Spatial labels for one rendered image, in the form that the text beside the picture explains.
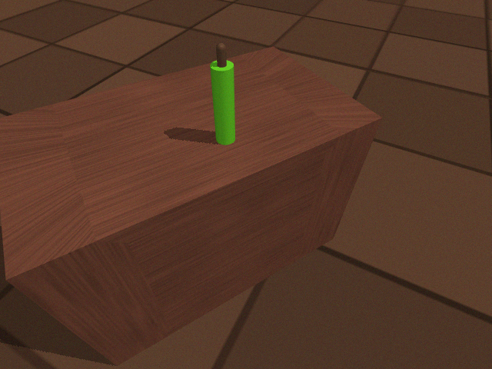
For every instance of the bottle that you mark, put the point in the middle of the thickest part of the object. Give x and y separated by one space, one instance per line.
222 83

